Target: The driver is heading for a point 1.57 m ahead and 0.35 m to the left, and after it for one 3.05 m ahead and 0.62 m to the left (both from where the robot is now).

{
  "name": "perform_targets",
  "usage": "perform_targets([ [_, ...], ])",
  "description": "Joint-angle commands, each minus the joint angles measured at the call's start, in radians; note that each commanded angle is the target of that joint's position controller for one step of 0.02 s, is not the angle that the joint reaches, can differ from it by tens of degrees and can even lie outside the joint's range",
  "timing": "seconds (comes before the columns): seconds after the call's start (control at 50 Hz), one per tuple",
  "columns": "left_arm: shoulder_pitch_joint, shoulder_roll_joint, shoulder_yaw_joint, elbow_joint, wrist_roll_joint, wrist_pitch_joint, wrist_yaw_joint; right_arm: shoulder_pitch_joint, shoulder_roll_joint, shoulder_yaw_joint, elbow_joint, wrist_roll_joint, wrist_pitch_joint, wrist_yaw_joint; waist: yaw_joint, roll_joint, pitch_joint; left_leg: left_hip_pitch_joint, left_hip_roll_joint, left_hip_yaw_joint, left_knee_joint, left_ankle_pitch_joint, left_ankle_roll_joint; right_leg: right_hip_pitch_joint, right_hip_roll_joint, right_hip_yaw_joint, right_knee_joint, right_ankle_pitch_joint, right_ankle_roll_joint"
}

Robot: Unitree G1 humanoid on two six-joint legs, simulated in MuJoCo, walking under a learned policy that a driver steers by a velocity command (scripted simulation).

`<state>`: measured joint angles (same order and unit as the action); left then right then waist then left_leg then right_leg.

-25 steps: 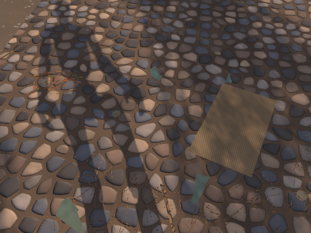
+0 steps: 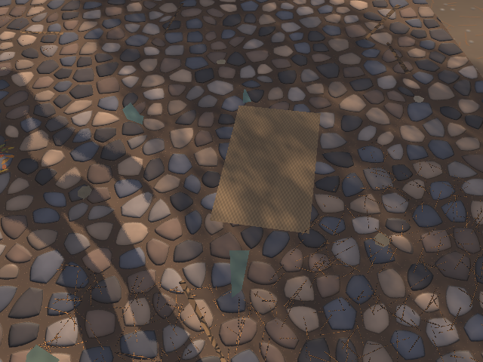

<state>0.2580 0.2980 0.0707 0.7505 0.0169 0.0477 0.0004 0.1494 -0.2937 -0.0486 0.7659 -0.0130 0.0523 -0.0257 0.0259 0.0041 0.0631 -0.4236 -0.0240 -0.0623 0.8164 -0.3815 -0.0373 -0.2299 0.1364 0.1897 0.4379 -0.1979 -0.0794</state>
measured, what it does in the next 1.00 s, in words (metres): steps on the spot, turning left: left foot, then right foot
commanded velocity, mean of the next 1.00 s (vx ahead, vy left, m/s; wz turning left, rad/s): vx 0.00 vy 0.00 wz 0.31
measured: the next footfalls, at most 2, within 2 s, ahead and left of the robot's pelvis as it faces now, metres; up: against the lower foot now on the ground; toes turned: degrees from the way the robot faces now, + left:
left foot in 0.12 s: +0.06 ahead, +0.12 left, +0.00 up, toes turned -6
right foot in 0.56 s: +0.03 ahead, -0.08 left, +0.00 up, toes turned +15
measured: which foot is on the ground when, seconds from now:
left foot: up 0.00-0.10, down 0.12-0.56, up 0.58-1.00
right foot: down 0.00-0.12, up 0.14-0.54, down 0.56-1.00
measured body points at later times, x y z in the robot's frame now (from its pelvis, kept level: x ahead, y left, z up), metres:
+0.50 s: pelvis -0.01 +0.02 +0.00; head +0.03 +0.02 +0.45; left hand +0.08 +0.31 -0.12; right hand +0.10 -0.26 -0.12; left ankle +0.02 +0.12 -0.74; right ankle -0.03 -0.10 -0.72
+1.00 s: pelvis -0.02 +0.00 +0.00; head +0.01 +0.02 +0.44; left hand -0.06 +0.29 -0.13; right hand +0.21 -0.18 -0.12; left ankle -0.08 +0.09 -0.72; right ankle -0.01 -0.09 -0.74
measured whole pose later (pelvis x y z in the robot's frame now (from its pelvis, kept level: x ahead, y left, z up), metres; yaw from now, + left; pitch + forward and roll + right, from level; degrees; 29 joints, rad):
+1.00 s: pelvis -0.02 +0.00 +0.00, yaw +24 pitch -1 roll +0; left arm 0.24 0.28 0.04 0.80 0.03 0.01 0.02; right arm 0.13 -0.28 -0.06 0.77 0.00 0.09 0.05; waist 0.03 0.00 0.09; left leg -0.32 -0.01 0.03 0.75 -0.46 0.00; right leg -0.16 -0.04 -0.17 0.47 -0.30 -0.04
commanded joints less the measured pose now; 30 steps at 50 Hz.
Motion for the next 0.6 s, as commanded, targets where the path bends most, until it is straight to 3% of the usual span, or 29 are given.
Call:
perform_targets([
  [0.02, -0.001, 0.164, 0.042, -0.054, 0.006, -0.007, 0.001, -0.006, -0.088, -0.014, -0.075, 0.008, -0.022, -0.008, 0.005, -0.126, -0.097, 0.02, -0.014, 0.01, -0.069, -0.017, 0.019, 0.083, -0.279, 0.289, -0.065, 0.342, -0.142],
  [0.06, -0.026, 0.156, 0.037, -0.05, 0.005, -0.004, 0.001, 0.027, -0.083, -0.01, -0.072, 0.013, -0.027, -0.011, -0.012, -0.131, -0.103, 0.119, -0.024, 0.017, -0.177, -0.003, 0.037, 0.054, -0.265, 0.301, -0.045, 0.38, -0.116],
  [0.1, -0.061, 0.116, 0.017, -0.044, -0.01, -0.003, 0.01, 0.1, -0.057, 0.001, -0.045, 0.005, -0.039, -0.017, -0.061, -0.095, -0.11, 0.303, 0.004, 0.019, -0.464, 0.191, 0.061, -0.015, -0.22, 0.262, -0.006, 0.262, -0.045],
  [0.12, -0.014, 0.052, -0.006, -0.035, -0.008, -0.008, 0.012, 0.064, -0.082, 0.004, -0.055, -0.012, -0.048, -0.024, -0.023, 0.029, -0.116, 0.364, 0.142, -0.15, -0.583, 0.192, 0.085, -0.063, -0.155, 0.187, 0.065, 0.056, 0.014],
  [0.14, 0.081, 0.005, -0.022, -0.015, -0.005, -0.011, 0.014, -0.02, -0.11, 0.018, -0.093, -0.016, -0.054, -0.021, 0.037, 0.166, -0.124, 0.383, 0.342, -0.39, -0.627, 0.326, 0.141, -0.123, -0.034, 0.052, 0.145, -0.243, 0.055],
  [0.16, 0.061, 0.083, -0.001, 0.009, 0.001, 0.001, 0.023, 0.003, -0.12, 0.018, -0.065, -0.018, -0.053, -0.008, 0.007, 0.169, -0.106, 0.2, 0.367, -0.413, -0.603, 0.345, 0.245, -0.015, -0.041, -0.006, 0.183, -0.334, 0.061],
  [0.18, 0.039, 0.092, -0.001, 0.018, 0.004, 0.006, 0.023, -0.026, -0.077, 0.031, -0.055, -0.012, -0.057, 0.005, 0.024, 0.139, -0.058, 0.176, 0.305, -0.377, -0.609, 0.298, 0.241, 0.009, -0.08, -0.028, 0.174, -0.265, 0.066],
  [0.2, 0.003, 0.081, -0.004, 0.025, 0.005, 0.004, 0.021, -0.042, -0.076, 0.032, -0.045, -0.005, -0.059, 0.012, 0.017, 0.151, -0.026, 0.17, 0.235, -0.318, -0.596, 0.253, 0.205, 0.007, -0.078, -0.053, 0.142, -0.197, 0.071],
  [0.22, -0.025, 0.085, -0.003, 0.027, 0.002, 0.0, 0.019, -0.035, -0.108, 0.021, -0.042, -0.006, -0.055, 0.012, 0.006, 0.179, -0.03, 0.207, 0.184, -0.287, -0.57, 0.267, 0.179, -0.009, -0.062, -0.082, 0.147, -0.174, 0.079],
  [0.26, -0.037, 0.104, 0.001, 0.035, 0.0, -0.003, 0.017, 0.028, -0.161, -0.001, -0.024, 0.003, -0.051, 0.011, -0.016, 0.171, -0.052, 0.303, 0.182, -0.311, -0.519, 0.425, 0.196, -0.088, -0.049, -0.115, 0.208, -0.223, 0.097],
  [0.3, -0.059, 0.095, -0.001, 0.033, -0.006, -0.005, 0.026, 0.082, -0.177, -0.018, -0.006, 0.009, -0.046, 0.014, -0.032, 0.14, -0.072, 0.365, 0.201, -0.354, -0.496, 0.491, 0.225, -0.157, -0.053, -0.12, 0.283, -0.274, 0.112],
  [0.42, -0.105, 0.069, -0.013, 0.011, -0.016, -0.013, 0.038, 0.088, -0.161, -0.05, 0.006, 0.001, -0.024, 0.018, -0.042, 0.139, -0.105, 0.349, 0.175, -0.404, -0.494, 0.468, 0.249, -0.176, -0.064, -0.126, 0.321, -0.284, 0.111],
  [0.48, -0.068, 0.069, -0.017, 0.011, -0.018, -0.024, 0.042, 0.052, -0.164, -0.061, 0.001, -0.002, -0.012, 0.027, -0.028, 0.153, -0.126, 0.287, 0.153, -0.429, -0.489, 0.437, 0.225, -0.073, -0.052, -0.128, 0.198, -0.246, 0.089],
  [0.52, 0.006, 0.068, -0.017, 0.029, -0.017, -0.031, 0.048, 0.001, -0.165, -0.066, -0.01, 0.002, 0.0, 0.032, 0.015, 0.148, -0.127, 0.198, 0.111, -0.422, -0.462, 0.352, 0.174, 0.069, -0.043, -0.145, -0.007, -0.127, 0.068],
  [0.54, 0.036, 0.089, -0.011, 0.037, -0.01, -0.036, 0.056, -0.008, -0.152, -0.064, -0.017, 0.009, 0.001, 0.03, 0.029, 0.118, -0.117, 0.107, 0.066, -0.397, -0.431, 0.221, 0.122, 0.167, -0.075, -0.123, -0.138, -0.063, 0.055],
  [0.56, 0.02, 0.177, 0.005, 0.026, 0.006, -0.038, 0.065, 0.042, -0.097, -0.051, -0.023, 0.014, -0.002, 0.029, -0.006, -0.074, -0.109, -0.023, -0.033, -0.284, -0.269, -0.02, 0.065, 0.236, -0.28, 0.094, -0.257, -0.185, 0.013],
  [0.58, -0.086, 0.255, 0.017, -0.024, 0.011, -0.035, 0.062, 0.069, -0.082, -0.051, -0.023, 0.011, -0.006, 0.017, -0.022, -0.22, -0.067, -0.133, -0.174, -0.082, -0.054, -0.153, 0.037, 0.138, -0.486, 0.324, -0.308, -0.21, -0.078],
  [0.6, -0.082, 0.217, 0.01, -0.016, 0.024, -0.033, 0.053, 0.051, -0.156, -0.065, -0.017, -0.013, -0.006, 0.012, -0.027, -0.139, -0.044, -0.079, -0.076, -0.079, 0.118, -0.16, 0.037, 0.02, -0.518, 0.283, -0.262, -0.078, -0.139],
])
